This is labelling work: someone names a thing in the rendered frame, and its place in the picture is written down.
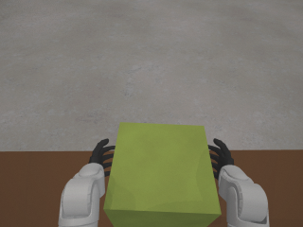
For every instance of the robot right forearm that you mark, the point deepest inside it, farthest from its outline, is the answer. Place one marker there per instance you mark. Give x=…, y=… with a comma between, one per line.
x=246, y=201

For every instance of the left robot hand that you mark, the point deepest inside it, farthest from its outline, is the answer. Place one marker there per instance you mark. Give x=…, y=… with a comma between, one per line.
x=98, y=157

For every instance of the right robot hand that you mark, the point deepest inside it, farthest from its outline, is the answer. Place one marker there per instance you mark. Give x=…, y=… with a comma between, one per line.
x=224, y=158

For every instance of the carton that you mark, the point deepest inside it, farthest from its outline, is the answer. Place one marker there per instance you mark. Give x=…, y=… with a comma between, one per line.
x=161, y=176

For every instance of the robot left forearm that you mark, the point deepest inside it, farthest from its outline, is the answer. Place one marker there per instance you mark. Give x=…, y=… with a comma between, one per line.
x=80, y=197

